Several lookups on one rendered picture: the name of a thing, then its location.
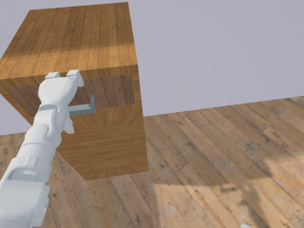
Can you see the cabinet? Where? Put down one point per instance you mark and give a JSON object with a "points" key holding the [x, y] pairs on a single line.
{"points": [[98, 40]]}

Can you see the handle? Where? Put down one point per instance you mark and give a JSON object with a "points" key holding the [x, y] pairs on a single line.
{"points": [[82, 109]]}

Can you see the drawer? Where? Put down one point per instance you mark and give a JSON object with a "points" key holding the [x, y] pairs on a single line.
{"points": [[110, 91]]}

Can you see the left robot hand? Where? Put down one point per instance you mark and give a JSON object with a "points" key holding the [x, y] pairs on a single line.
{"points": [[61, 90]]}

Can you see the left robot forearm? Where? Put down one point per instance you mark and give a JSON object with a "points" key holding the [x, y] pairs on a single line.
{"points": [[33, 161]]}

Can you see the left robot upper arm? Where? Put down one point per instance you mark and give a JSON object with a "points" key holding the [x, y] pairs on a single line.
{"points": [[23, 203]]}

